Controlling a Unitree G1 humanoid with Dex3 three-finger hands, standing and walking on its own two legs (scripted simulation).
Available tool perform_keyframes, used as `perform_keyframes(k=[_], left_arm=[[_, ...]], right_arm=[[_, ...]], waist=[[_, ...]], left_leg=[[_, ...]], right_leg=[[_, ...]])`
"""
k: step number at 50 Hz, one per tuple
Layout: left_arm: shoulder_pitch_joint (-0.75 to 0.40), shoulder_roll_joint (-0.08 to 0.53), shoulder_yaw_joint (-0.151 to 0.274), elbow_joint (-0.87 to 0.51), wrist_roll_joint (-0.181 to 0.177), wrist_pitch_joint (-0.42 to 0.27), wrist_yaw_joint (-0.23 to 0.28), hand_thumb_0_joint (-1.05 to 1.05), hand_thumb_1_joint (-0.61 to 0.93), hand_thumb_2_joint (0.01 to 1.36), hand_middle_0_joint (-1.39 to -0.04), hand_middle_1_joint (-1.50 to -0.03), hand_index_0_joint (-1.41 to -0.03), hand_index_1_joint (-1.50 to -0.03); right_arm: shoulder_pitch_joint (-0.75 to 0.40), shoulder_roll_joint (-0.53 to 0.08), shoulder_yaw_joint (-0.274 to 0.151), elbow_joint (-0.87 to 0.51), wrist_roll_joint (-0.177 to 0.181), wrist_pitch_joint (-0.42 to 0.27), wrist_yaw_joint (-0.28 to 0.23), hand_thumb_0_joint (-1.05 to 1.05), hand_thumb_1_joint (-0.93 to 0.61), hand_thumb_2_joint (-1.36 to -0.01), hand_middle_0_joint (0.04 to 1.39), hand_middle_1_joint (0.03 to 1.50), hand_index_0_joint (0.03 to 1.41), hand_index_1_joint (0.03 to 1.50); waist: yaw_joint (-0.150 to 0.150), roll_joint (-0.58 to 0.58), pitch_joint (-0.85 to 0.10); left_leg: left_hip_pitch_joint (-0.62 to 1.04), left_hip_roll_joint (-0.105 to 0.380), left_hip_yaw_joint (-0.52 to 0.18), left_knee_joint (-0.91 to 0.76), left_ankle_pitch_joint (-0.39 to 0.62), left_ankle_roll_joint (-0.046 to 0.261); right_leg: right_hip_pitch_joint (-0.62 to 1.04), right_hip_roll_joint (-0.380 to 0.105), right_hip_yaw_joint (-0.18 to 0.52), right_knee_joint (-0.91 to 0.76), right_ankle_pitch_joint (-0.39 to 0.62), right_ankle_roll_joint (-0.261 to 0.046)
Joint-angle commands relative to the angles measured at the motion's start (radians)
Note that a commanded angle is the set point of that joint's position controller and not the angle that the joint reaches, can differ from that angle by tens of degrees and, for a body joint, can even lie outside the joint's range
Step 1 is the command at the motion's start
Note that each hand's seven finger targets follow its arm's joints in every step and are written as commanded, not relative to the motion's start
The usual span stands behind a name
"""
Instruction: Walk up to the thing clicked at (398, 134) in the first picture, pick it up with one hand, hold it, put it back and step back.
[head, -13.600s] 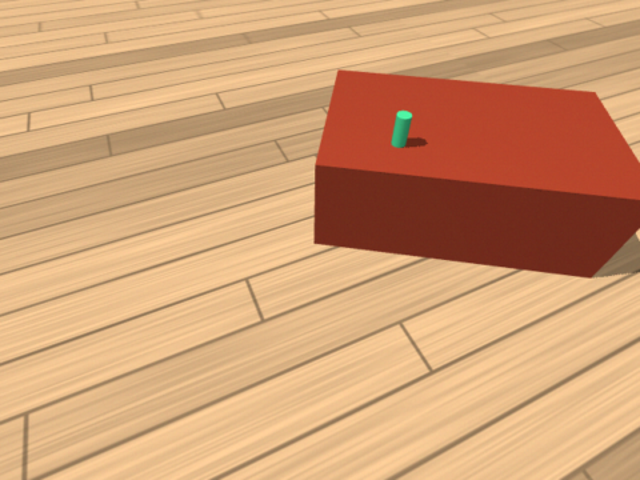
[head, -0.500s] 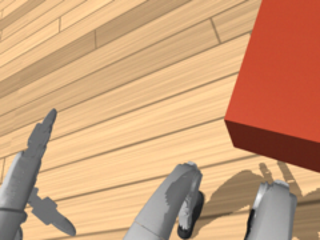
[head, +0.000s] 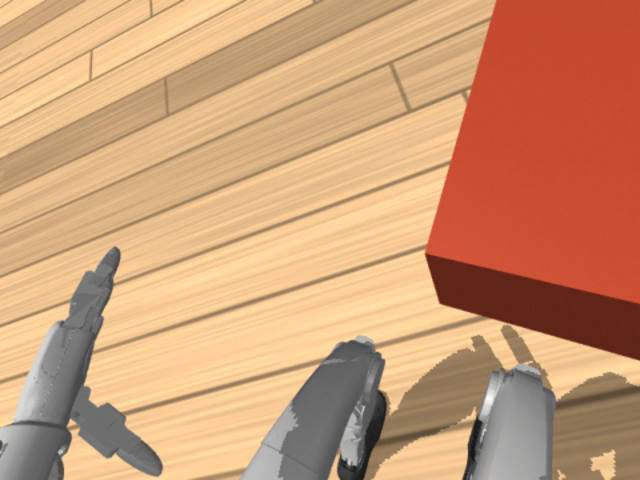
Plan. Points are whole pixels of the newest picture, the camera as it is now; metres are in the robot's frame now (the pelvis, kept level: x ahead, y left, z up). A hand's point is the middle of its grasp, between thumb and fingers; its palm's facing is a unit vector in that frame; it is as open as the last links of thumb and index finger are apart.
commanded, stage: settle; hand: right
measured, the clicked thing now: out of the picture +0.53 -0.31 -0.02
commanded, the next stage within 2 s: lift in 0.50 s
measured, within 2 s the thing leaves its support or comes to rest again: neither
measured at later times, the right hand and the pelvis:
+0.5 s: hand out of the picture +0.55 -0.30 +0.00, palm faces +0.36 +0.93 +0.01, open 7.6 cm; pelvis +0.01 +0.00 +0.03, yaw -1 degrees
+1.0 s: hand out of the picture +0.51 -0.31 +0.04, palm faces +0.35 +0.94 +0.00, open 7.6 cm; pelvis +0.02 -0.01 +0.06, yaw -2 degrees
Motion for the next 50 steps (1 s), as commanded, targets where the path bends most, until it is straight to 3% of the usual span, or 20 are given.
perform_keyframes(k=[1, 11, 15, 18, 22, 24, 26, 28, 30, 33, 35, 38, 39, 40, 41, 42, 44, 46, 48, 50], left_arm=[[0.059, 0.193, 0.158, -0.162, -0.005, -0.045, 0.043, 0.0, -0.554, 0.057, -0.051, -0.05, -0.046, -0.055], [0.057, 0.177, 0.135, -0.114, 0.007, -0.039, 0.048, 0.0, -0.55, 0.053, -0.051, -0.051, -0.047, -0.055], [0.051, 0.16, 0.115, -0.095, 0.011, -0.035, 0.046, 0.0, -0.547, 0.049, -0.049, -0.05, -0.047, -0.052], [0.038, 0.172, 0.12, -0.111, 0.017, -0.029, 0.049, 0.0, -0.548, 0.05, -0.05, -0.05, -0.048, -0.052], [0.029, 0.179, 0.124, -0.106, 0.019, -0.025, 0.05, 0.0, -0.545, 0.046, -0.05, -0.052, -0.049, -0.052], [0.038, 0.166, 0.108, -0.064, 0.02, -0.017, 0.047, 0.0, -0.546, 0.046, -0.051, -0.052, -0.05, -0.054], [0.046, 0.153, 0.103, -0.044, 0.02, -0.013, 0.044, 0.0, -0.546, 0.046, -0.05, -0.052, -0.048, -0.053], [0.018, 0.153, 0.098, -0.072, 0.02, -0.019, 0.046, 0.0, -0.544, 0.044, -0.05, -0.052, -0.049, -0.053], [0.026, 0.135, 0.078, -0.042, 0.022, -0.012, 0.043, 0.0, -0.546, 0.045, -0.05, -0.051, -0.049, -0.053], [0.021, 0.154, 0.102, -0.04, 0.025, -0.014, 0.045, 0.0, -0.536, 0.046, -0.048, -0.056, -0.056, -0.048], [0.035, 0.15, 0.096, -0.012, 0.026, -0.011, 0.043, 0.0, -0.532, 0.043, -0.048, -0.057, -0.058, -0.047], [0.032, 0.145, 0.095, -0.004, 0.027, -0.013, 0.043, 0.0, -0.529, 0.038, -0.047, -0.057, -0.059, -0.044], [0.025, 0.134, 0.076, -0.014, 0.026, -0.012, 0.041, 0.0, -0.534, 0.042, -0.047, -0.056, -0.057, -0.045], [0.009, 0.133, 0.085, -0.021, 0.027, -0.014, 0.04, 0.0, -0.532, 0.041, -0.047, -0.056, -0.058, -0.046], [0.012, 0.145, 0.095, -0.019, 0.026, -0.012, 0.042, 0.0, -0.533, 0.042, -0.046, -0.054, -0.056, -0.044], [0.013, 0.146, 0.1, 0.001, 0.023, -0.008, 0.043, 0.0, -0.536, 0.043, -0.047, -0.056, -0.056, -0.046], [0.028, 0.138, 0.091, 0.033, 0.023, -0.005, 0.043, 0.0, -0.533, 0.04, -0.046, -0.055, -0.057, -0.045], [0.016, 0.158, 0.115, 0.013, 0.021, -0.008, 0.049, 0.0, -0.538, 0.044, -0.048, -0.056, -0.056, -0.048], [0.035, 0.122, 0.086, 0.077, 0.02, -0.004, 0.045, 0.0, -0.537, 0.042, -0.047, -0.055, -0.056, -0.047], [0.033, 0.11, 0.074, 0.082, 0.014, -0.006, 0.045, 0.0, -0.542, 0.045, -0.048, -0.054, -0.054, -0.048]], right_arm=[[-0.351, -0.251, 0.008, -0.184, 0.016, -0.085, 0.0, 0.0, -0.456, -1.384, 1.388, 1.502, 1.423, 1.502], [-0.38, -0.3, -0.007, -0.206, 0.012, -0.105, -0.001, 0.0, -0.434, -1.348, 1.322, 1.452, 1.357, 1.452], [-0.361, -0.252, 0.018, -0.154, 0.008, -0.106, -0.001, 0.0, -0.421, -1.343, 1.304, 1.443, 1.338, 1.444], [-0.385, -0.304, -0.006, -0.203, 0.0, -0.113, -0.009, 0.0, -0.393, -1.352, 1.295, 1.448, 1.333, 1.449], [-0.386, -0.26, 0.019, -0.21, 0.004, -0.112, -0.005, 0.0, -0.416, -1.366, 1.287, 1.453, 1.326, 1.454], [-0.372, -0.274, 0.008, -0.184, 0.003, -0.109, -0.01, 0.0, -0.43, -1.377, 1.271, 1.451, 1.311, 1.452], [-0.362, -0.229, 0.032, -0.153, 0.008, -0.109, -0.008, 0.0, -0.43, -1.403, 1.294, 1.482, 1.335, 1.482], [-0.407, -0.29, 0.001, -0.221, 0.005, -0.118, -0.014, 0.0, -0.446, -1.404, 1.277, 1.474, 1.317, 1.475], [-0.363, -0.234, 0.025, -0.14, 0.007, -0.112, -0.014, 0.0, -0.433, -1.403, 1.261, 1.468, 1.302, 1.469], [-0.342, -0.208, 0.043, -0.135, 0.003, -0.116, -0.012, 0.0, -0.402, -1.326, 1.306, 1.421, 1.332, 1.421], [-0.344, -0.229, 0.029, -0.17, 0.004, -0.119, -0.012, 0.0, -0.397, -1.331, 1.307, 1.426, 1.335, 1.426], [-0.353, -0.221, 0.016, -0.203, 0.017, -0.12, -0.012, 0.0, -0.41, -1.332, 1.317, 1.429, 1.344, 1.429], [-0.357, -0.234, 0.006, -0.241, 0.02, -0.123, -0.015, 0.0, -0.408, -1.331, 1.319, 1.429, 1.345, 1.429], [-0.338, -0.163, 0.05, -0.209, 0.023, -0.121, -0.007, 0.0, -0.417, -1.335, 1.322, 1.432, 1.348, 1.432], [-0.317, -0.165, 0.033, -0.219, 0.03, -0.121, -0.01, 0.0, -0.429, -1.326, 1.322, 1.425, 1.346, 1.425], [-0.325, -0.192, 0.027, -0.246, 0.025, -0.123, -0.016, 0.0, -0.431, -1.316, 1.316, 1.413, 1.338, 1.413], [-0.278, -0.114, 0.074, -0.205, 0.027, -0.115, -0.011, 0.0, -0.445, -1.311, 1.315, 1.409, 1.336, 1.409], [-0.305, -0.151, 0.048, -0.285, 0.033, -0.121, -0.019, 0.0, -0.415, -1.336, 1.322, 1.434, 1.348, 1.434], [-0.256, -0.067, 0.089, -0.249, 0.047, -0.113, -0.018, 0.0, -0.441, -1.335, 1.33, 1.434, 1.354, 1.434], [-0.256, -0.087, 0.068, -0.294, 0.056, -0.118, -0.026, 0.0, -0.449, -1.322, 1.324, 1.421, 1.345, 1.421]], waist=[[-0.01, -0.403, -0.553], [-0.035, -0.466, -0.595], [-0.021, -0.435, -0.559], [-0.034, -0.462, -0.618], [-0.019, -0.464, -0.618], [-0.042, -0.496, -0.601], [-0.027, -0.466, -0.553], [-0.04, -0.485, -0.607], [-0.034, -0.446, -0.555], [-0.035, -0.448, -0.567], [-0.062, -0.479, -0.583], [-0.058, -0.473, -0.61], [-0.082, -0.49, -0.635], [-0.061, -0.485, -0.63], [-0.072, -0.455, -0.64], [-0.09, -0.48, -0.641], [-0.083, -0.443, -0.594], [-0.091, -0.457, -0.63], [-0.106, -0.431, -0.559], [-0.131, -0.409, -0.555]], left_leg=[[0.16, -0.012, 0.002, -0.225, 0.286, 0.028], [0.198, -0.009, -0.014, -0.254, 0.359, 0.024], [0.223, -0.011, -0.011, -0.269, 0.368, 0.022], [0.238, -0.011, -0.013, -0.276, 0.384, 0.021], [0.237, -0.012, 0.003, -0.278, 0.405, 0.023], [0.212, -0.012, 0.005, -0.281, 0.376, 0.028], [0.212, -0.014, 0.006, -0.296, 0.371, 0.025], [0.234, -0.009, -0.001, -0.297, 0.38, 0.026], [0.233, -0.013, 0.001, -0.307, 0.374, 0.025], [0.233, -0.011, 0.008, -0.307, 0.372, 0.027], [0.22, -0.011, 0.009, -0.307, 0.359, 0.03], [0.247, -0.009, 0.01, -0.317, 0.383, 0.028], [0.259, -0.008, 0.007, -0.32, 0.384, 0.03], [0.269, -0.007, 0.011, -0.323, 0.398, 0.029], [0.281, -0.009, 0.014, -0.329, 0.401, 0.028], [0.283, -0.008, 0.01, -0.332, 0.387, 0.032], [0.289, -0.008, 0.011, -0.358, 0.373, 0.03], [0.314, -0.006, 0.006, -0.373, 0.366, 0.03], [0.309, -0.006, 0.005, -0.399, 0.347, 0.029], [0.351, -0.004, -0.002, -0.419, 0.349, 0.028]], right_leg=[[0.68, 0.025, 0.017, -0.195, 0.237, -0.022], [0.776, 0.025, 0.004, -0.2, 0.35, -0.02], [0.749, 0.027, 0.006, -0.22, 0.338, -0.02], [0.802, 0.025, 0.007, -0.221, 0.375, -0.019], [0.851, 0.021, 0.019, -0.241, 0.427, -0.014], [0.87, 0.02, 0.018, -0.261, 0.428, -0.008], [0.845, 0.02, 0.019, -0.267, 0.404, -0.013], [0.863, 0.019, 0.018, -0.267, 0.41, -0.014], [0.834, 0.022, 0.017, -0.275, 0.396, -0.016], [0.87, 0.02, 0.022, -0.293, 0.416, -0.011], [0.906, 0.018, 0.025, -0.307, 0.432, -0.005], [0.928, 0.021, 0.023, -0.306, 0.456, -0.005], [0.95, 0.02, 0.022, -0.316, 0.469, -0.005], [0.961, 0.021, 0.024, -0.32, 0.485, -0.004], [0.971, 0.021, 0.029, -0.328, 0.496, -0.004], [0.972, 0.023, 0.026, -0.341, 0.483, -0.003], [0.962, 0.027, 0.017, -0.359, 0.447, -0.003], [1.003, 0.026, 0.014, -0.378, 0.432, 0.0], [0.984, 0.031, 0.005, -0.399, 0.406, -0.003], [0.968, 0.037, -0.001, -0.417, 0.382, -0.008]])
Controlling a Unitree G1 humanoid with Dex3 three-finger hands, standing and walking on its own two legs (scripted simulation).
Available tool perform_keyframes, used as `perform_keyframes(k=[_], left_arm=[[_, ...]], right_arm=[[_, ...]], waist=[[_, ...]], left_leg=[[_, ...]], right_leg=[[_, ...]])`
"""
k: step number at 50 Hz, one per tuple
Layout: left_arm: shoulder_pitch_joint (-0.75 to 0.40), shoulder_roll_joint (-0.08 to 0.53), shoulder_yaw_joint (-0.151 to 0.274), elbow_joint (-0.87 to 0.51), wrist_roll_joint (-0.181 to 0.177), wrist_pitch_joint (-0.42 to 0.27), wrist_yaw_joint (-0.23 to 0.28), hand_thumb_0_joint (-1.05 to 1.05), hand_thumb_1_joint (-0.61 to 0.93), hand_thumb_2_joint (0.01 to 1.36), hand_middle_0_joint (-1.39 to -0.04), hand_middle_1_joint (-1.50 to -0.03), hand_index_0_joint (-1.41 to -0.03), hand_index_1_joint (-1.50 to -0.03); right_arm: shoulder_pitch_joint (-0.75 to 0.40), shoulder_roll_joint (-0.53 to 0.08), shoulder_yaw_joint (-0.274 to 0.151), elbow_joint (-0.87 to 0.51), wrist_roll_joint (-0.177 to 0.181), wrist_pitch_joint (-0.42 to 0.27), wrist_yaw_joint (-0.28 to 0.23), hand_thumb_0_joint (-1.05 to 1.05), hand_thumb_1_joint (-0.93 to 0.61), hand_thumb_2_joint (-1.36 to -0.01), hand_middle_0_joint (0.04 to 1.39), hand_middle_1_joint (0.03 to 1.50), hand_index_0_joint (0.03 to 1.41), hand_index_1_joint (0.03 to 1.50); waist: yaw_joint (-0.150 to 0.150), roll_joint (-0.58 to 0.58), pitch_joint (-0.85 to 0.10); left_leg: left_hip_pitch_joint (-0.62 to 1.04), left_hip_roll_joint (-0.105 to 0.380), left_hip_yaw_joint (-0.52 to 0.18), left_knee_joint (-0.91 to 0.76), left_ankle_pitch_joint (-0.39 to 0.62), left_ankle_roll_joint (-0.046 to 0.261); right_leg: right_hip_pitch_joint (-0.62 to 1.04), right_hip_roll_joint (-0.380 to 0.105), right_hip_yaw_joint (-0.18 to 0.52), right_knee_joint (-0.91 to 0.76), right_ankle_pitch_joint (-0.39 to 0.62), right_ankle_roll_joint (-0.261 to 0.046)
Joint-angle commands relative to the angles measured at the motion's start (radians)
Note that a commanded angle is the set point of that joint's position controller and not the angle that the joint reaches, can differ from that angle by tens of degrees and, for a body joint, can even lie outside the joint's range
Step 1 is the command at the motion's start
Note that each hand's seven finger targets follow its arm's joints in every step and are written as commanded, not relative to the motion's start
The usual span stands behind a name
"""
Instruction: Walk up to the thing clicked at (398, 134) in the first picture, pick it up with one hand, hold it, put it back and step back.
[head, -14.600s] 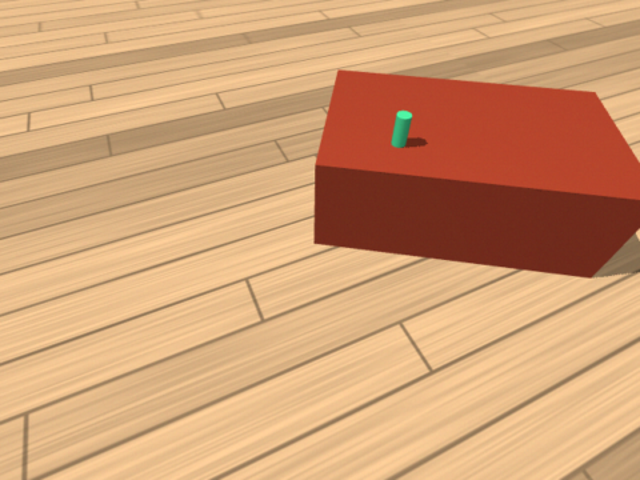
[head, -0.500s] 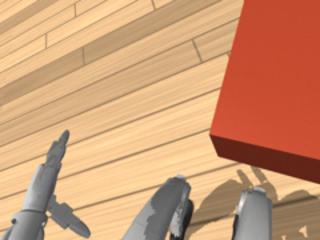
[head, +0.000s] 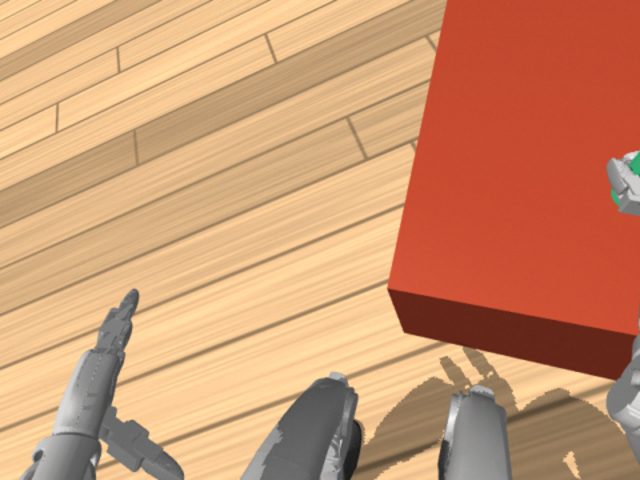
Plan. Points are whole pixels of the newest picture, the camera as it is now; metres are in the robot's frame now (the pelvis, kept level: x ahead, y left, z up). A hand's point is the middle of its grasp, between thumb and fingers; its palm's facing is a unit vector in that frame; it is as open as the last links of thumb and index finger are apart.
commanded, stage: lift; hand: right
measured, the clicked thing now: out of the picture +0.50 -0.28 -0.01
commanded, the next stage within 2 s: hold in 1.26 s
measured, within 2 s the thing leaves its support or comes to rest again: neither
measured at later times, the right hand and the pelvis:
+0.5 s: hand out of the picture +0.42 -0.24 +0.07, palm faces +0.30 +0.95 +0.00, open 7.6 cm; pelvis +0.01 +0.00 +0.06, yaw -3 degrees
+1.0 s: hand out of the picture +0.38 -0.20 +0.12, palm faces +0.30 +0.95 +0.01, open 7.6 cm; pelvis +0.02 +0.01 +0.09, yaw -4 degrees
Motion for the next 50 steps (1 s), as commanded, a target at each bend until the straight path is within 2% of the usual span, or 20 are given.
perform_keyframes(k=[1, 5, 7, 11, 14, 17, 19, 20, 21, 23, 24, 26, 31, 33, 34, 35, 40, 41, 46, 50], left_arm=[[0.038, 0.17, 0.129, -0.151, -0.008, -0.049, 0.026, 0.0, -0.547, 0.051, -0.05, -0.055, -0.053, -0.052], [0.054, 0.155, 0.121, -0.091, -0.009, -0.047, 0.029, 0.0, -0.551, 0.053, -0.051, -0.055, -0.053, -0.054], [0.065, 0.164, 0.136, -0.082, -0.014, -0.047, 0.032, 0.0, -0.55, 0.051, -0.05, -0.054, -0.053, -0.052], [0.078, 0.139, 0.108, -0.061, -0.02, -0.046, 0.03, 0.0, -0.553, 0.052, -0.051, -0.054, -0.051, -0.054], [0.062, 0.153, 0.133, -0.049, -0.027, -0.044, 0.035, 0.0, -0.558, 0.056, -0.053, -0.055, -0.051, -0.057], [0.059, 0.146, 0.137, 0.0, -0.034, -0.036, 0.038, 0.0, -0.56, 0.057, -0.051, -0.053, -0.048, -0.057], [0.028, 0.147, 0.134, 0.01, -0.036, -0.033, 0.044, 0.0, -0.555, 0.052, -0.05, -0.053, -0.049, -0.054], [0.038, 0.142, 0.136, 0.03, -0.039, -0.031, 0.044, 0.0, -0.554, 0.052, -0.051, -0.053, -0.05, -0.054], [0.026, 0.156, 0.149, 0.0, -0.042, -0.031, 0.048, 0.0, -0.548, 0.047, -0.05, -0.052, -0.052, -0.05], [0.046, 0.119, 0.122, 0.037, -0.041, -0.033, 0.046, 0.0, -0.548, 0.047, -0.05, -0.053, -0.052, -0.051], [0.054, 0.121, 0.124, 0.078, -0.041, -0.029, 0.048, 0.0, -0.544, 0.043, -0.049, -0.052, -0.054, -0.047], [0.024, 0.11, 0.11, 0.026, -0.044, -0.037, 0.05, 0.0, -0.542, 0.042, -0.05, -0.053, -0.055, -0.048], [-0.002, 0.115, 0.124, 0.073, -0.045, -0.042, 0.065, 0.0, -0.542, 0.04, -0.049, -0.055, -0.055, -0.049], [0.025, 0.109, 0.119, 0.121, -0.045, -0.037, 0.071, 0.0, -0.539, 0.038, -0.049, -0.054, -0.055, -0.047], [0.014, 0.107, 0.118, 0.107, -0.045, -0.04, 0.071, 0.0, -0.54, 0.039, -0.049, -0.055, -0.055, -0.049], [0.006, 0.125, 0.135, 0.097, -0.047, -0.039, 0.076, 0.0, -0.541, 0.039, -0.05, -0.055, -0.055, -0.049], [0.017, 0.096, 0.11, 0.141, -0.05, -0.033, 0.077, 0.0, -0.535, 0.034, -0.047, -0.053, -0.055, -0.045], [0.028, 0.081, 0.094, 0.145, -0.048, -0.032, 0.075, 0.0, -0.536, 0.034, -0.048, -0.053, -0.055, -0.045], [0.002, 0.086, 0.092, 0.112, -0.054, -0.032, 0.076, 0.0, -0.539, 0.036, -0.048, -0.053, -0.054, -0.047], [0.021, 0.086, 0.102, 0.144, -0.055, -0.027, 0.079, 0.0, -0.541, 0.038, -0.047, -0.051, -0.051, -0.046]], right_arm=[[-0.316, -0.187, 0.025, -0.255, 0.027, -0.079, -0.009, 0.0, -0.443, -1.318, 1.313, 1.413, 1.335, 1.413], [-0.246, -0.107, 0.056, -0.272, 0.045, -0.081, -0.011, 0.0, -0.465, -1.311, 1.315, 1.407, 1.335, 1.407], [-0.261, -0.123, 0.039, -0.349, 0.056, -0.086, -0.013, 0.0, -0.461, -1.311, 1.31, 1.405, 1.331, 1.405], [-0.157, -0.026, 0.079, -0.365, 0.075, -0.069, -0.016, 0.0, -0.451, -1.306, 1.312, 1.406, 1.334, 1.406], [-0.165, 0.008, 0.106, -0.469, 0.091, -0.065, -0.023, 0.0, -0.456, -1.302, 1.308, 1.399, 1.329, 1.399], [-0.09, 0.082, 0.144, -0.416, 0.093, -0.048, -0.033, 0.0, -0.445, -1.315, 1.32, 1.418, 1.343, 1.418], [-0.091, 0.061, 0.135, -0.457, 0.09, -0.05, -0.045, 0.0, -0.47, -1.3, 1.319, 1.403, 1.338, 1.403], [-0.066, 0.127, 0.184, -0.456, 0.095, -0.047, -0.04, 0.0, -0.457, -1.307, 1.315, 1.408, 1.337, 1.408], [-0.064, 0.101, 0.161, -0.491, 0.096, -0.048, -0.046, 0.0, -0.453, -1.305, 1.311, 1.406, 1.334, 1.406], [0.006, 0.193, 0.213, -0.469, 0.102, -0.039, -0.043, 0.0, -0.418, -1.305, 1.306, 1.409, 1.332, 1.409], [-0.014, 0.143, 0.181, -0.533, 0.104, -0.047, -0.049, 0.0, -0.419, -1.309, 1.308, 1.414, 1.334, 1.413], [-0.005, 0.172, 0.205, -0.603, 0.109, -0.049, -0.047, 0.0, -0.399, -1.3, 1.299, 1.407, 1.327, 1.407], [0.027, 0.216, 0.227, -0.65, 0.119, -0.057, -0.07, 0.0, -0.401, -1.308, 1.31, 1.42, 1.339, 1.42], [0.025, 0.189, 0.214, -0.676, 0.117, -0.06, -0.083, 0.0, -0.42, -1.313, 1.316, 1.425, 1.344, 1.425], [0.053, 0.232, 0.248, -0.649, 0.113, -0.055, -0.082, 0.0, -0.41, -1.331, 1.326, 1.444, 1.357, 1.444], [0.044, 0.204, 0.223, -0.692, 0.117, -0.059, -0.089, 0.0, -0.39, -1.346, 1.331, 1.46, 1.365, 1.46], [0.147, 0.3, 0.288, -0.628, 0.118, -0.038, -0.082, 0.0, -0.391, -1.326, 1.322, 1.443, 1.354, 1.443], [0.122, 0.261, 0.256, -0.698, 0.124, -0.042, -0.083, 0.0, -0.398, -1.328, 1.324, 1.443, 1.355, 1.443], [0.168, 0.304, 0.289, -0.702, 0.128, -0.023, -0.084, 0.0, -0.387, -1.329, 1.327, 1.448, 1.36, 1.448], [0.187, 0.281, 0.269, -0.76, 0.128, -0.023, -0.095, 0.0, -0.39, -1.34, 1.34, 1.461, 1.373, 1.461]], waist=[[-0.057, -0.372, -0.529], [-0.08, -0.334, -0.503], [-0.087, -0.331, -0.507], [-0.117, -0.259, -0.504], [-0.121, -0.241, -0.515], [-0.127, -0.182, -0.389], [-0.146, -0.179, -0.36], [-0.138, -0.165, -0.335], [-0.143, -0.147, -0.342], [-0.151, -0.127, -0.308], [-0.177, -0.143, -0.32], [-0.186, -0.15, -0.386], [-0.203, -0.14, -0.34], [-0.204, -0.128, -0.314], [-0.199, -0.122, -0.313], [-0.198, -0.095, -0.328], [-0.207, -0.073, -0.274], [-0.222, -0.072, -0.288], [-0.225, -0.039, -0.288], [-0.229, -0.024, -0.304]], left_leg=[[0.13, -0.02, 0.015, -0.193, 0.316, 0.038], [0.162, -0.018, 0.008, -0.221, 0.316, 0.038], [0.192, -0.013, 0.003, -0.238, 0.316, 0.039], [0.276, -0.01, -0.003, -0.275, 0.371, 0.03], [0.321, -0.005, -0.009, -0.298, 0.395, 0.028], [0.331, 0.001, -0.012, -0.332, 0.355, 0.028], [0.34, 0.005, -0.017, -0.345, 0.323, 0.031], [0.342, 0.006, -0.018, -0.358, 0.311, 0.031], [0.362, 0.009, -0.023, -0.375, 0.297, 0.03], [0.384, 0.012, -0.022, -0.386, 0.287, 0.031], [0.387, 0.015, -0.027, -0.385, 0.281, 0.031], [0.42, 0.015, -0.021, -0.388, 0.304, 0.033], [0.447, 0.021, -0.026, -0.413, 0.289, 0.035], [0.45, 0.024, -0.033, -0.428, 0.297, 0.031], [0.466, 0.026, -0.036, -0.434, 0.311, 0.028], [0.487, 0.027, -0.037, -0.442, 0.32, 0.026], [0.503, 0.03, -0.038, -0.461, 0.339, 0.023], [0.526, 0.033, -0.041, -0.464, 0.355, 0.021], [0.588, 0.042, -0.061, -0.49, 0.423, 0.009], [0.626, 0.05, -0.073, -0.497, 0.49, 0.0]], right_leg=[[0.72, 0.024, 0.023, -0.208, 0.348, -0.001], [0.737, 0.03, 0.015, -0.246, 0.336, -0.001], [0.754, 0.033, 0.011, -0.266, 0.335, -0.001], [0.773, 0.041, -0.002, -0.293, 0.367, -0.009], [0.81, 0.046, -0.008, -0.318, 0.387, -0.011], [0.767, 0.052, -0.019, -0.364, 0.32, -0.011], [0.766, 0.053, -0.023, -0.395, 0.283, -0.009], [0.776, 0.052, -0.026, -0.411, 0.266, -0.009], [0.779, 0.053, -0.028, -0.421, 0.242, -0.008], [0.777, 0.059, -0.035, -0.445, 0.223, -0.005], [0.776, 0.062, -0.036, -0.449, 0.219, -0.005], [0.851, 0.063, -0.036, -0.468, 0.254, 0.002], [0.881, 0.065, -0.039, -0.51, 0.234, 0.006], [0.882, 0.064, -0.047, -0.511, 0.237, 0.002], [0.882, 0.068, -0.051, -0.512, 0.246, 0.0], [0.891, 0.068, -0.05, -0.511, 0.252, -0.003], [0.902, 0.07, -0.058, -0.534, 0.28, -0.002], [0.895, 0.072, -0.06, -0.53, 0.293, -0.004], [0.909, 0.077, -0.075, -0.532, 0.339, -0.011], [0.916, 0.081, -0.08, -0.526, 0.38, -0.018]])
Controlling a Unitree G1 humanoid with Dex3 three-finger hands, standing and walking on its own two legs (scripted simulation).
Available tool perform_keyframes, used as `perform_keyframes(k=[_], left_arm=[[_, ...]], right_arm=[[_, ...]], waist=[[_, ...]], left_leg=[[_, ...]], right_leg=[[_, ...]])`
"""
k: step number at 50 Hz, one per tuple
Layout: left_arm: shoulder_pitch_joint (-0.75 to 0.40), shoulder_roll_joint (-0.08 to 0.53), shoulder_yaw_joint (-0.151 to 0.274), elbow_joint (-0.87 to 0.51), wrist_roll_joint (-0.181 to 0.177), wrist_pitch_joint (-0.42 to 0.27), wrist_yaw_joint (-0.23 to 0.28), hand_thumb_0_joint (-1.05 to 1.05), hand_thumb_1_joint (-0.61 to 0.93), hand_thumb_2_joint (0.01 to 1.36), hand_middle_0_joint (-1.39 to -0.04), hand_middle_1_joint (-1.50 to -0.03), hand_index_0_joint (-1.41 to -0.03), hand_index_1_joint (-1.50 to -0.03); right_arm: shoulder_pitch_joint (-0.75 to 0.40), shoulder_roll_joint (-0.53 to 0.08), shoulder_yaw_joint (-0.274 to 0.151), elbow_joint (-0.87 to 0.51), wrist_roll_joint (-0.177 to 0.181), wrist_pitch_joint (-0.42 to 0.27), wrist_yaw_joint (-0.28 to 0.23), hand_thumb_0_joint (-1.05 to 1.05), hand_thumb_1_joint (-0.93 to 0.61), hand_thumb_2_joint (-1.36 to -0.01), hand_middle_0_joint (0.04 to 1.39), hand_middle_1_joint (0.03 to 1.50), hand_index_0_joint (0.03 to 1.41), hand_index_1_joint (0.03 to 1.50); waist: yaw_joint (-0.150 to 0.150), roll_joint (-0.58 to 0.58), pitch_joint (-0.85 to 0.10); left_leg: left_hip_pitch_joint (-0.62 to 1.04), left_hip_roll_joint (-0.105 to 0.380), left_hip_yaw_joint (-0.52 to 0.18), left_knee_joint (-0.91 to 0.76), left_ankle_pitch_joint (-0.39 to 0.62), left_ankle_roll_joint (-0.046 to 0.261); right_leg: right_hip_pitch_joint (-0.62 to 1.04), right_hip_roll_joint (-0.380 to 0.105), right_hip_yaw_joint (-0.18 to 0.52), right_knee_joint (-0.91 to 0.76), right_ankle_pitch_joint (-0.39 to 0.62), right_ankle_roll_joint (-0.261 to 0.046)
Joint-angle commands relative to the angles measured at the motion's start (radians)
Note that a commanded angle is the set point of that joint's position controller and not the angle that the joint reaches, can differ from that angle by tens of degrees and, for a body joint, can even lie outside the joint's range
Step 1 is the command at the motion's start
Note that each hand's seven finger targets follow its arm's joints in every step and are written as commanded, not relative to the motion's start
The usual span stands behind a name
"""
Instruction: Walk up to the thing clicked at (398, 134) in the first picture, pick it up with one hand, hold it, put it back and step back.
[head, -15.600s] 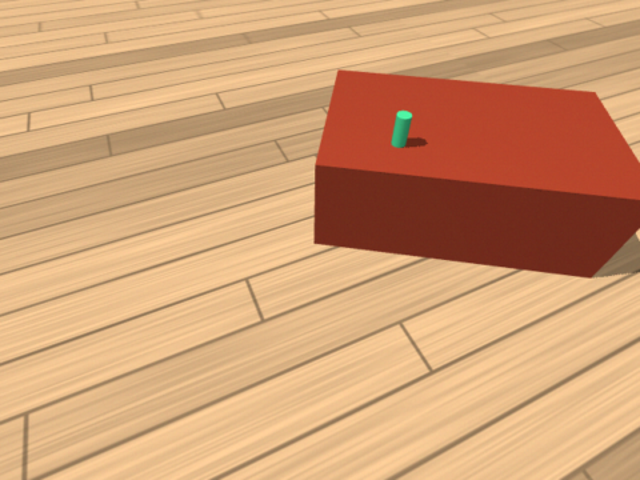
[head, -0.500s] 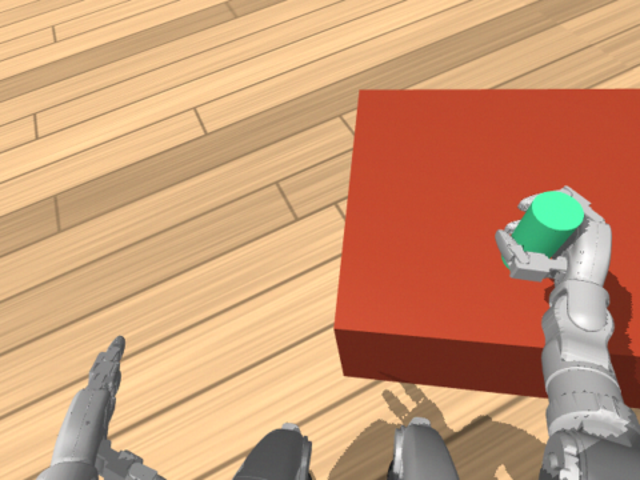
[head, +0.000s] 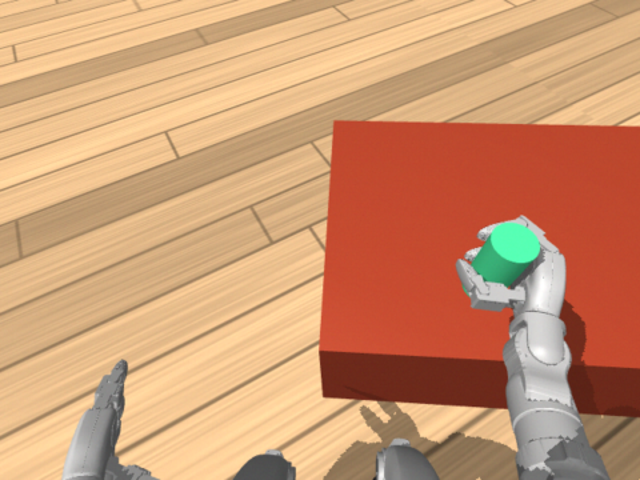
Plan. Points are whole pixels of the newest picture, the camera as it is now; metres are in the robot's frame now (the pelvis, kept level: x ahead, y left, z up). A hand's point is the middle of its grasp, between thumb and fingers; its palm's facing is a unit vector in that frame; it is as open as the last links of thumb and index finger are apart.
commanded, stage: lift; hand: right
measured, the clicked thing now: (496, 265) +0.37 -0.19 +0.04
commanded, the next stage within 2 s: hold in 0.26 s
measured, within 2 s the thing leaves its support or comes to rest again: neither
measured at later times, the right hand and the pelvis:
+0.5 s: hand (493, 268) +0.36 -0.18 +0.05, palm faces +0.24 +0.97 +0.01, open 7.6 cm; pelvis +0.01 +0.00 +0.01, yaw +0 degrees
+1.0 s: hand (496, 277) +0.34 -0.18 +0.07, palm faces +0.23 +0.97 +0.01, open 7.6 cm; pelvis +0.01 +0.00 +0.02, yaw +0 degrees
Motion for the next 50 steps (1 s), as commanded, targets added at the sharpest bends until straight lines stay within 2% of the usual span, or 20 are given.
perform_keyframes(k=[1, 5, 6, 13, 14, 15, 16, 17, 20, 22, 26, 29, 35, 36, 37, 39, 41, 45, 46, 50], left_arm=[[-0.005, 0.127, 0.063, -0.198, -0.002, -0.052, 0.015, 0.0, -0.543, 0.039, -0.048, -0.052, -0.051, -0.049], [0.002, 0.13, 0.074, -0.16, -0.001, -0.044, 0.018, 0.0, -0.544, 0.04, -0.048, -0.051, -0.05, -0.049], [0.032, 0.131, 0.081, -0.129, -0.002, -0.038, 0.019, 0.0, -0.541, 0.037, -0.047, -0.051, -0.051, -0.047], [0.015, 0.13, 0.076, -0.155, -0.007, -0.03, 0.021, 0.0, -0.547, 0.043, -0.049, -0.052, -0.05, -0.051], [-0.053, 0.139, 0.074, -0.232, -0.009, -0.04, 0.023, 0.0, -0.547, 0.042, -0.049, -0.053, -0.05, -0.052], [-0.012, 0.147, 0.091, -0.178, -0.007, -0.038, 0.025, 0.0, -0.548, 0.044, -0.049, -0.053, -0.05, -0.052], [-0.003, 0.11, 0.06, -0.145, -0.008, -0.031, 0.023, 0.0, -0.549, 0.045, -0.05, -0.053, -0.05, -0.052], [-0.007, 0.135, 0.088, -0.147, -0.011, -0.03, 0.026, 0.0, -0.548, 0.045, -0.049, -0.052, -0.049, -0.052], [-0.004, 0.155, 0.104, -0.139, -0.009, -0.032, 0.03, 0.0, -0.539, 0.04, -0.048, -0.052, -0.05, -0.05], [-0.013, 0.139, 0.094, -0.131, -0.012, -0.03, 0.029, 0.0, -0.536, 0.037, -0.047, -0.053, -0.051, -0.048], [-0.023, 0.109, 0.064, -0.117, -0.012, -0.029, 0.025, 0.0, -0.541, 0.042, -0.048, -0.054, -0.051, -0.051], [-0.045, 0.136, 0.088, -0.129, -0.013, -0.025, 0.029, 0.0, -0.543, 0.045, -0.049, -0.054, -0.05, -0.053], [-0.049, 0.155, 0.109, -0.105, -0.016, -0.017, 0.037, 0.0, -0.54, 0.045, -0.05, -0.056, -0.053, -0.053], [-0.021, 0.114, 0.068, -0.074, -0.015, -0.014, 0.035, 0.0, -0.537, 0.043, -0.049, -0.057, -0.055, -0.051], [-0.053, 0.123, 0.076, -0.098, -0.018, -0.017, 0.035, 0.0, -0.542, 0.046, -0.05, -0.056, -0.053, -0.053], [-0.022, 0.14, 0.1, -0.072, -0.017, -0.017, 0.041, 0.0, -0.537, 0.044, -0.049, -0.057, -0.055, -0.052], [-0.02, 0.112, 0.067, -0.064, -0.017, -0.017, 0.036, 0.0, -0.538, 0.044, -0.05, -0.058, -0.055, -0.052], [-0.063, 0.119, 0.077, -0.064, -0.018, -0.024, 0.045, 0.0, -0.539, 0.045, -0.05, -0.057, -0.054, -0.053], [-0.073, 0.124, 0.076, -0.077, -0.02, -0.026, 0.044, 0.0, -0.54, 0.045, -0.05, -0.056, -0.054, -0.052], [-0.049, 0.128, 0.08, -0.078, -0.019, -0.028, 0.044, 0.0, -0.54, 0.046, -0.05, -0.057, -0.055, -0.053]], right_arm=[[-0.273, -0.147, -0.015, -0.285, 0.009, -0.075, -0.009, 0.0, -0.384, -1.344, 1.34, 1.465, 1.375, 1.465], [-0.254, -0.136, -0.003, -0.294, 0.005, -0.073, -0.015, 0.0, -0.397, -1.33, 1.339, 1.454, 1.371, 1.454], [-0.249, -0.166, -0.026, -0.301, 0.004, -0.073, -0.019, 0.0, -0.383, -1.33, 1.335, 1.454, 1.369, 1.454], [-0.183, -0.118, 0.01, -0.324, 0.01, -0.051, -0.024, 0.0, -0.388, -1.331, 1.332, 1.45, 1.366, 1.45], [-0.216, -0.098, 0.035, -0.356, 0.015, -0.055, -0.021, 0.0, -0.385, -1.326, 1.327, 1.446, 1.361, 1.446], [-0.211, -0.123, 0.01, -0.347, 0.013, -0.054, -0.025, 0.0, -0.381, -1.329, 1.329, 1.449, 1.363, 1.449], [-0.209, -0.125, 0.012, -0.355, 0.014, -0.053, -0.029, 0.0, -0.373, -1.328, 1.325, 1.446, 1.36, 1.446], [-0.205, -0.144, 0.0, -0.359, 0.011, -0.053, -0.03, 0.0, -0.373, -1.322, 1.322, 1.441, 1.356, 1.441], [-0.175, -0.103, 0.027, -0.349, 0.017, -0.046, -0.028, 0.0, -0.376, -1.339, 1.344, 1.462, 1.378, 1.462], [-0.161, -0.111, 0.019, -0.358, 0.016, -0.044, -0.03, 0.0, -0.395, -1.349, 1.355, 1.472, 1.389, 1.472], [-0.155, -0.093, 0.046, -0.412, 0.018, -0.042, -0.03, 0.0, -0.361, -1.351, 1.344, 1.471, 1.381, 1.471], [-0.128, -0.093, 0.042, -0.418, 0.016, -0.039, -0.04, 0.0, -0.382, -1.351, 1.348, 1.471, 1.384, 1.47], [-0.129, -0.095, 0.066, -0.46, 0.01, -0.034, -0.052, 0.0, -0.398, -1.351, 1.342, 1.464, 1.377, 1.464], [-0.093, -0.073, 0.065, -0.378, 0.013, -0.024, -0.053, 0.0, -0.386, -1.345, 1.333, 1.457, 1.369, 1.457], [-0.107, -0.084, 0.066, -0.454, 0.014, -0.029, -0.053, 0.0, -0.397, -1.352, 1.337, 1.461, 1.373, 1.461], [-0.116, -0.079, 0.073, -0.438, 0.016, -0.025, -0.052, 0.0, -0.403, -1.348, 1.337, 1.458, 1.372, 1.458], [-0.086, -0.067, 0.083, -0.444, 0.019, -0.016, -0.049, 0.0, -0.382, -1.351, 1.333, 1.461, 1.371, 1.461], [-0.116, -0.04, 0.106, -0.435, 0.02, -0.016, -0.048, 0.0, -0.402, -1.343, 1.334, 1.453, 1.369, 1.453], [-0.105, -0.048, 0.1, -0.455, 0.02, -0.017, -0.051, 0.0, -0.418, -1.337, 1.335, 1.447, 1.367, 1.446], [-0.092, -0.067, 0.097, -0.465, 0.011, -0.015, -0.053, 0.0, -0.368, -1.338, 1.322, 1.448, 1.36, 1.448]], waist=[[-0.007, -0.008, -0.337], [-0.014, -0.042, -0.308], [-0.016, -0.039, -0.285], [-0.014, -0.015, -0.278], [-0.008, -0.013, -0.291], [-0.011, -0.002, -0.299], [-0.028, -0.015, -0.259], [-0.026, -0.021, -0.26], [-0.007, 0.0, -0.265], [-0.022, -0.008, -0.239], [-0.033, -0.012, -0.284], [-0.04, -0.016, -0.312], [-0.031, -0.032, -0.258], [-0.031, 0.004, -0.199], [-0.046, -0.026, -0.226], [-0.022, -0.008, -0.223], [-0.035, -0.014, -0.201], [-0.025, -0.003, -0.176], [-0.042, -0.012, -0.177], [-0.045, -0.012, -0.235]], left_leg=[[0.122, -0.006, -0.007, -0.16, 0.425, -0.009], [0.108, -0.008, -0.002, -0.166, 0.385, 0.0], [0.104, -0.007, -0.004, -0.174, 0.371, 0.0], [0.112, -0.011, 0.01, -0.189, 0.364, 0.003], [0.135, -0.009, 0.008, -0.197, 0.37, 0.001], [0.14, -0.009, 0.009, -0.197, 0.38, -0.003], [0.142, -0.006, 0.004, -0.204, 0.357, 0.0], [0.135, -0.003, -0.003, -0.205, 0.361, 0.0], [0.132, -0.006, 0.005, -0.208, 0.374, -0.002], [0.124, -0.006, 0.007, -0.211, 0.352, 0.002], [0.159, -0.001, 0.002, -0.207, 0.422, -0.003], [0.185, -0.006, 0.014, -0.204, 0.427, 0.002], [0.167, -0.006, 0.018, -0.223, 0.368, 0.008], [0.158, -0.008, 0.023, -0.236, 0.34, 0.007], [0.171, -0.006, 0.019, -0.234, 0.33, 0.012], [0.171, -0.004, 0.017, -0.243, 0.347, 0.005], [0.169, -0.003, 0.018, -0.244, 0.346, 0.008], [0.144, -0.004, 0.024, -0.251, 0.285, 0.012], [0.154, -0.003, 0.025, -0.25, 0.273, 0.016], [0.197, 0.001, 0.018, -0.245, 0.362, 0.008]], right_leg=[[0.328, 0.031, 0.011, -0.106, 0.281, -0.026], [0.348, 0.03, 0.008, -0.131, 0.265, -0.019], [0.343, 0.031, 0.007, -0.136, 0.251, -0.02], [0.381, 0.025, 0.013, -0.164, 0.259, -0.018], [0.386, 0.027, 0.011, -0.167, 0.26, -0.017], [0.386, 0.025, 0.012, -0.161, 0.264, -0.021], [0.364, 0.03, 0.008, -0.172, 0.241, -0.02], [0.369, 0.03, 0.005, -0.173, 0.242, -0.02], [0.394, 0.026, 0.009, -0.175, 0.258, -0.022], [0.392, 0.027, 0.007, -0.186, 0.247, -0.019], [0.406, 0.03, 0.002, -0.172, 0.306, -0.022], [0.449, 0.027, 0.009, -0.19, 0.337, -0.016], [0.459, 0.024, 0.009, -0.224, 0.289, -0.011], [0.428, 0.025, 0.011, -0.227, 0.259, -0.014], [0.435, 0.026, 0.01, -0.239, 0.249, -0.01], [0.449, 0.027, 0.005, -0.233, 0.251, -0.015], [0.434, 0.028, 0.003, -0.238, 0.257, -0.015], [0.437, 0.026, 0.012, -0.256, 0.201, -0.012], [0.435, 0.025, 0.015, -0.267, 0.196, -0.008], [0.462, 0.031, 0.003, -0.243, 0.279, -0.013]])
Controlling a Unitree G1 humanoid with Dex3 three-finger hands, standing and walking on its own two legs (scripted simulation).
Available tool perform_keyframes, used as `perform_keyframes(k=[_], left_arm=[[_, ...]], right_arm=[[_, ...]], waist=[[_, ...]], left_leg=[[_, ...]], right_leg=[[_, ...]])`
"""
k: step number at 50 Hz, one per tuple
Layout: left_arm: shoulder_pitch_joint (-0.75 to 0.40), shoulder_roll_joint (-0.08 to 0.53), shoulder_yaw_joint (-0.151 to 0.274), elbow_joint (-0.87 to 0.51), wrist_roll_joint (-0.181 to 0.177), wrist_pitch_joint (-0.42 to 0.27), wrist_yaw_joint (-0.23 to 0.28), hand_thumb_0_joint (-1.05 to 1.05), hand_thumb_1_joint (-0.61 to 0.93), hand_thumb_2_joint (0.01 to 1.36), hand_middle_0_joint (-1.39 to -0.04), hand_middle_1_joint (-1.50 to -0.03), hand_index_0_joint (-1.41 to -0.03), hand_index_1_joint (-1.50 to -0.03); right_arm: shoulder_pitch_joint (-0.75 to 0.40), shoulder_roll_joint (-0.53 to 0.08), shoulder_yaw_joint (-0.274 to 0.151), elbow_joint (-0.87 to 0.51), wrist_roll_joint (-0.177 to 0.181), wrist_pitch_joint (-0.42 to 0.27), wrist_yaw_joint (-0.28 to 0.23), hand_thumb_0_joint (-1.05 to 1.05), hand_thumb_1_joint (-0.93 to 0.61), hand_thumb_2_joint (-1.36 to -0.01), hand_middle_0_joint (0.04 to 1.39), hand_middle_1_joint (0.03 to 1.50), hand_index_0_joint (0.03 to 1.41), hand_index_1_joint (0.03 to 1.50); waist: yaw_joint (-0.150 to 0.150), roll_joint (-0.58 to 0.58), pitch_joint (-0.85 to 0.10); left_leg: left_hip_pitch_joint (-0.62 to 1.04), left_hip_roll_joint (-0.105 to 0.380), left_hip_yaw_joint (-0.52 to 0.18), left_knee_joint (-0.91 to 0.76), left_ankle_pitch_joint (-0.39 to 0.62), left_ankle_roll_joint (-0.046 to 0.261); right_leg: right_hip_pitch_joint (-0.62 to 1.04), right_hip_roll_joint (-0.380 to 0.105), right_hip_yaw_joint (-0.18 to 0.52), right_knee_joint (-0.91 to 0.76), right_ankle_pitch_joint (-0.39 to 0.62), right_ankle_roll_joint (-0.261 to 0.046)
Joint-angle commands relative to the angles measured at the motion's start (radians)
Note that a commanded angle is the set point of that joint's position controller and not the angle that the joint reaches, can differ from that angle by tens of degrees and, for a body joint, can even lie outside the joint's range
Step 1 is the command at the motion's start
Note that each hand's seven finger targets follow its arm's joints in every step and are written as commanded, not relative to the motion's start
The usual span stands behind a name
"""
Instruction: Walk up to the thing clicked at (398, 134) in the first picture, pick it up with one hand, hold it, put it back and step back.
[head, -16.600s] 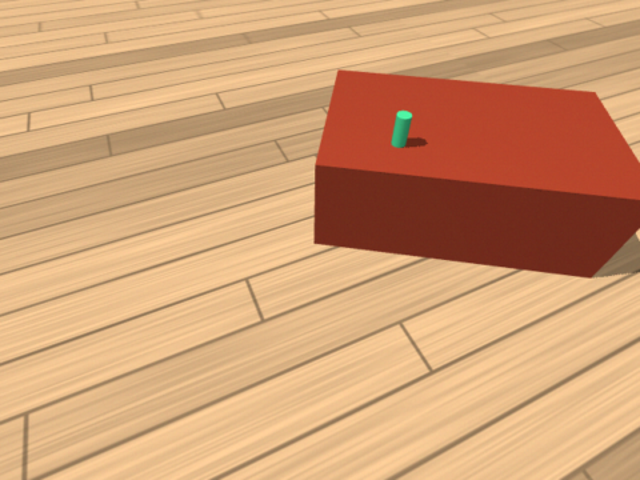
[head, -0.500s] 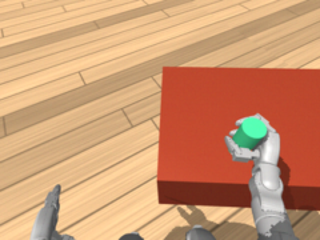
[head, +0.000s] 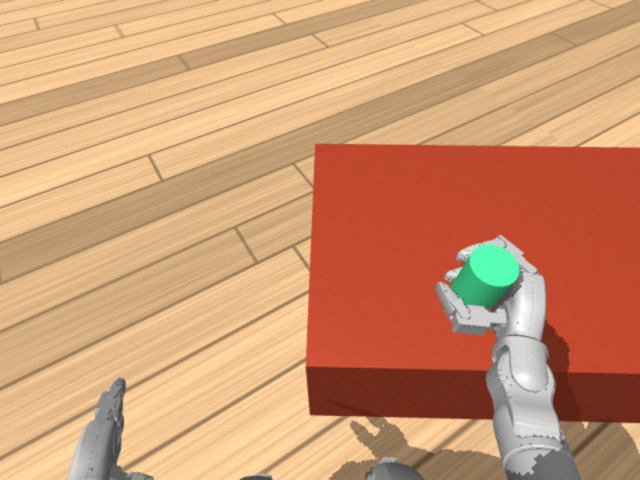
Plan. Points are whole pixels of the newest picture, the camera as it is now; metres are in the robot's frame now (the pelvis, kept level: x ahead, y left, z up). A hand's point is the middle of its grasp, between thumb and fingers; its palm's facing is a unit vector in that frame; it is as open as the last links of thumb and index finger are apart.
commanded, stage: hold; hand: right
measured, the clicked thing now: (476, 287) +0.33 -0.18 +0.05
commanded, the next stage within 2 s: crouch in 1.96 s
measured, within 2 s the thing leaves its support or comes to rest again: neither
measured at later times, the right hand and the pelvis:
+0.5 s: hand (462, 294) +0.33 -0.16 +0.04, palm faces +0.23 +0.97 +0.01, open 7.6 cm; pelvis -0.01 +0.01 +0.00, yaw +0 degrees
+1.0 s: hand (468, 290) +0.34 -0.17 +0.04, palm faces +0.25 +0.97 +0.00, open 7.6 cm; pelvis +0.00 +0.01 +0.00, yaw +0 degrees
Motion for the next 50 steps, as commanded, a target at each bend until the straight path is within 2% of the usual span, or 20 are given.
perform_keyframes(k=[1, 6, 7, 9, 15, 17, 21, 27, 29, 31, 33, 35, 36, 37, 38, 39, 41, 45, 48, 50], left_arm=[[0.001, 0.153, 0.077, -0.181, 0.0, -0.058, 0.014, 0.0, -0.537, 0.043, -0.048, -0.056, -0.055, -0.05], [-0.016, 0.139, 0.068, -0.18, 0.002, -0.051, 0.016, 0.0, -0.542, 0.05, -0.049, -0.056, -0.052, -0.054], [-0.038, 0.138, 0.067, -0.2, 0.0, -0.058, 0.015, 0.0, -0.542, 0.049, -0.049, -0.056, -0.052, -0.053], [-0.014, 0.1, 0.027, -0.16, -0.001, -0.051, 0.014, 0.0, -0.545, 0.051, -0.05, -0.056, -0.051, -0.055], [-0.031, 0.117, 0.047, -0.129, 0.001, -0.056, 0.012, 0.0, -0.544, 0.047, -0.05, -0.056, -0.053, -0.054], [-0.05, 0.136, 0.054, -0.164, 0.001, -0.061, 0.014, 0.0, -0.545, 0.048, -0.05, -0.055, -0.052, -0.053], [-0.013, 0.176, 0.092, -0.2, 0.0, -0.06, 0.017, 0.0, -0.538, 0.042, -0.048, -0.055, -0.054, -0.049], [-0.034, 0.115, 0.045, -0.146, 0.004, -0.066, 0.018, 0.0, -0.545, 0.051, -0.048, -0.055, -0.051, -0.053], [-0.074, 0.099, 0.018, -0.192, 0.007, -0.08, 0.015, 0.0, -0.544, 0.05, -0.048, -0.055, -0.051, -0.052], [-0.041, 0.122, 0.051, -0.158, 0.006, -0.082, 0.017, 0.0, -0.545, 0.048, -0.05, -0.054, -0.052, -0.052], [-0.024, 0.103, 0.031, -0.134, 0.012, -0.08, 0.013, 0.0, -0.547, 0.048, -0.051, -0.056, -0.053, -0.054], [-0.044, 0.155, 0.066, -0.2, 0.007, -0.08, 0.016, 0.0, -0.549, 0.049, -0.051, -0.056, -0.052, -0.055], [-0.024, 0.165, 0.079, -0.179, 0.009, -0.072, 0.019, 0.0, -0.543, 0.045, -0.05, -0.056, -0.054, -0.051], [-0.021, 0.184, 0.095, -0.188, 0.007, -0.068, 0.02, 0.0, -0.539, 0.042, -0.049, -0.056, -0.055, -0.05], [0.013, 0.18, 0.1, -0.158, 0.007, -0.062, 0.02, 0.0, -0.543, 0.047, -0.05, -0.057, -0.054, -0.053], [0.022, 0.134, 0.052, -0.131, 0.006, -0.057, 0.013, 0.0, -0.541, 0.046, -0.049, -0.057, -0.054, -0.052], [-0.022, 0.142, 0.066, -0.162, 0.003, -0.053, 0.013, 0.0, -0.538, 0.043, -0.048, -0.055, -0.054, -0.049], [-0.06, 0.113, 0.041, -0.156, 0.004, -0.053, 0.008, 0.0, -0.545, 0.048, -0.048, -0.053, -0.051, -0.051], [-0.085, 0.101, 0.024, -0.185, 0.005, -0.071, 0.007, 0.0, -0.548, 0.049, -0.05, -0.055, -0.052, -0.054], [-0.065, 0.103, 0.021, -0.181, 0.004, -0.074, 0.007, 0.0, -0.554, 0.053, -0.053, -0.056, -0.052, -0.058]], right_arm=[[-0.254, -0.124, -0.034, -0.231, -0.004, -0.073, -0.005, 0.0, -0.372, -1.336, 1.329, 1.45, 1.365, 1.45], [-0.279, -0.147, -0.067, -0.232, 0.0, -0.081, -0.022, 0.0, -0.42, -1.361, 1.359, 1.474, 1.392, 1.474], [-0.297, -0.121, -0.033, -0.239, -0.003, -0.081, -0.016, 0.0, -0.41, -1.354, 1.355, 1.47, 1.389, 1.47], [-0.289, -0.126, -0.039, -0.206, -0.002, -0.081, -0.015, 0.0, -0.416, -1.356, 1.35, 1.468, 1.384, 1.468], [-0.297, -0.086, -0.001, -0.184, 0.001, -0.064, 0.004, 0.0, -0.401, -1.346, 1.337, 1.457, 1.373, 1.457], [-0.292, -0.092, -0.009, -0.166, 0.002, -0.062, 0.001, 0.0, -0.412, -1.338, 1.338, 1.449, 1.371, 1.449], [-0.263, -0.168, -0.09, -0.191, 0.004, -0.074, -0.011, 0.0, -0.411, -1.337, 1.349, 1.455, 1.382, 1.455], [-0.309, -0.129, -0.053, -0.169, 0.009, -0.113, -0.008, 0.0, -0.415, -1.342, 1.348, 1.457, 1.381, 1.457], [-0.334, -0.069, 0.017, -0.173, 0.001, -0.121, 0.007, 0.0, -0.398, -1.334, 1.336, 1.448, 1.369, 1.448], [-0.334, -0.094, 0.006, -0.189, -0.003, -0.121, 0.018, 0.0, -0.387, -1.333, 1.326, 1.445, 1.362, 1.445], [-0.313, -0.08, 0.013, -0.192, -0.002, -0.117, 0.023, 0.0, -0.372, -1.332, 1.321, 1.443, 1.358, 1.443], [-0.305, -0.164, -0.061, -0.225, -0.004, -0.107, 0.006, 0.0, -0.383, -1.338, 1.33, 1.45, 1.367, 1.45], [-0.304, -0.126, -0.038, -0.208, 0.002, -0.102, 0.001, 0.0, -0.408, -1.346, 1.348, 1.462, 1.384, 1.462], [-0.271, -0.168, -0.085, -0.2, 0.001, -0.096, -0.011, 0.0, -0.429, -1.345, 1.357, 1.462, 1.39, 1.462], [-0.259, -0.154, -0.085, -0.158, 0.004, -0.089, -0.016, 0.0, -0.433, -1.348, 1.357, 1.464, 1.39, 1.464], [-0.263, -0.146, -0.081, -0.189, 0.01, -0.092, -0.021, 0.0, -0.442, -1.348, 1.364, 1.466, 1.396, 1.465], [-0.261, -0.164, -0.109, -0.146, 0.013, -0.094, -0.022, 0.0, -0.453, -1.35, 1.37, 1.469, 1.401, 1.469], [-0.305, -0.117, -0.043, -0.128, 0.004, -0.108, -0.002, 0.0, -0.419, -1.324, 1.344, 1.442, 1.375, 1.442], [-0.358, -0.071, 0.022, -0.195, 0.005, -0.121, 0.018, 0.0, -0.383, -1.32, 1.319, 1.432, 1.354, 1.432], [-0.365, -0.094, 0.01, -0.235, 0.003, -0.123, 0.02, 0.0, -0.36, -1.311, 1.301, 1.419, 1.338, 1.419]], waist=[[0.003, 0.004, -0.285], [-0.003, 0.007, -0.257], [0.006, 0.005, -0.269], [0.001, -0.003, -0.238], [0.003, -0.032, -0.219], [0.006, 0.002, -0.211], [0.001, 0.027, -0.277], [0.009, 0.016, -0.189], [0.022, 0.007, -0.225], [0.02, -0.029, -0.27], [0.013, -0.038, -0.293], [-0.003, -0.05, -0.355], [0.009, 0.003, -0.32], [-0.004, -0.001, -0.304], [0.013, 0.027, -0.275], [-0.011, 0.004, -0.224], [-0.001, 0.056, -0.204], [0.012, 0.028, -0.178], [0.006, -0.028, -0.269], [-0.002, -0.052, -0.323]], left_leg=[[0.02, -0.021, 0.031, -0.12, 0.344, 0.011], [0.043, -0.018, 0.03, -0.134, 0.316, 0.013], [0.041, -0.018, 0.024, -0.133, 0.332, 0.01], [0.035, -0.016, 0.02, -0.14, 0.333, 0.011], [0.001, -0.017, 0.025, -0.147, 0.273, 0.018], [0.002, -0.02, 0.032, -0.155, 0.23, 0.02], [0.062, -0.023, 0.033, -0.15, 0.313, 0.011], [0.001, -0.015, 0.011, -0.158, 0.247, 0.015], [-0.009, -0.016, 0.013, -0.148, 0.242, 0.017], [-0.015, -0.013, 0.007, -0.141, 0.277, 0.015], [0.004, -0.014, 0.012, -0.13, 0.33, 0.012], [0.049, -0.014, 0.015, -0.133, 0.369, 0.008], [0.05, -0.018, 0.02, -0.14, 0.363, 0.006], [0.06, -0.016, 0.02, -0.144, 0.366, 0.003], [0.054, -0.021, 0.025, -0.147, 0.352, 0.002], [0.043, -0.017, 0.021, -0.155, 0.326, 0.005], [0.039, -0.016, 0.018, -0.165, 0.295, 0.003], [-0.003, -0.018, 0.018, -0.143, 0.275, 0.012], [0.014, -0.016, 0.016, -0.136, 0.291, 0.017], [0.027, -0.016, 0.016, -0.129, 0.335, 0.015]], right_leg=[[0.295, 0.008, 0.022, -0.102, 0.26, -0.01], [0.261, 0.012, 0.025, -0.113, 0.224, -0.01], [0.282, 0.011, 0.02, -0.113, 0.231, -0.012], [0.271, 0.015, 0.015, -0.114, 0.233, -0.012], [0.266, 0.011, 0.017, -0.131, 0.184, -0.007], [0.261, 0.009, 0.022, -0.142, 0.148, -0.005], [0.299, 0.011, 0.021, -0.133, 0.225, -0.01], [0.24, 0.014, 0.012, -0.125, 0.149, -0.013], [0.251, 0.012, 0.015, -0.12, 0.145, -0.009], [0.284, 0.013, 0.012, -0.109, 0.178, -0.008], [0.291, 0.015, 0.013, -0.096, 0.228, -0.008], [0.328, 0.015, 0.013, -0.099, 0.267, -0.007], [0.313, 0.015, 0.016, -0.103, 0.255, -0.011], [0.3, 0.016, 0.013, -0.107, 0.257, -0.011], [0.281, 0.015, 0.017, -0.112, 0.238, -0.014], [0.257, 0.016, 0.013, -0.118, 0.216, -0.014], [0.226, 0.016, 0.015, -0.115, 0.18, -0.02], [0.217, 0.01, 0.02, -0.124, 0.173, -0.017], [0.28, 0.01, 0.018, -0.117, 0.197, -0.007], [0.305, 0.012, 0.017, -0.107, 0.24, -0.006]])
